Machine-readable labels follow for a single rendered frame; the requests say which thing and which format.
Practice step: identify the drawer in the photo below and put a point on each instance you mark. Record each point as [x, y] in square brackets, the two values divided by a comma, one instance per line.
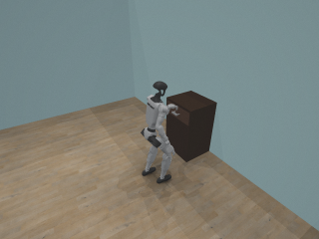
[182, 115]

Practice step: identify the cabinet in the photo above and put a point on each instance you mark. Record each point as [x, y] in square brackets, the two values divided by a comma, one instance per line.
[192, 140]

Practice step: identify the robot torso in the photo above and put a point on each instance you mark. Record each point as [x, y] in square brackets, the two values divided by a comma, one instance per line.
[152, 114]

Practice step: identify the robot right upper arm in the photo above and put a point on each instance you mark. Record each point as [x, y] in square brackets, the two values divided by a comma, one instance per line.
[162, 112]

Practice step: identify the right robot forearm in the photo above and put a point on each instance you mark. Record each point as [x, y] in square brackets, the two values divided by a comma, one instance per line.
[163, 136]

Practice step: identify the right robot foot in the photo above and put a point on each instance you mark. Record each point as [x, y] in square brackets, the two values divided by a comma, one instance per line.
[166, 178]

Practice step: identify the robot right hand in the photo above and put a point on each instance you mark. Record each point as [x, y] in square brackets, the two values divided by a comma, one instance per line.
[168, 150]

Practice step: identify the robot left hand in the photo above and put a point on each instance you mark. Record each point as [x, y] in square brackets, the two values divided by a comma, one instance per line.
[171, 106]

